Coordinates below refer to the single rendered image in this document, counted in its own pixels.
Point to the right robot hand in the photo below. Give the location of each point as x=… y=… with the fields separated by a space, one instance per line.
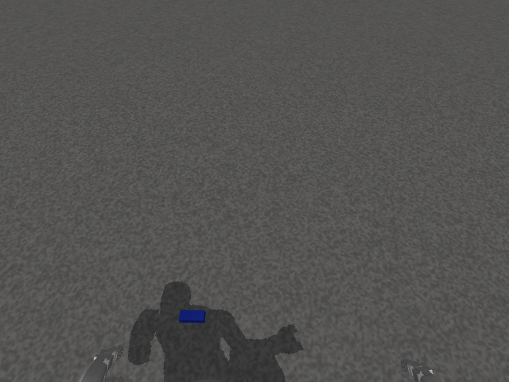
x=419 y=372

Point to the small box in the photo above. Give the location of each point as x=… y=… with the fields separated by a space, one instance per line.
x=192 y=316

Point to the left robot hand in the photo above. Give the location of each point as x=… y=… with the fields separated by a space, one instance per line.
x=103 y=360

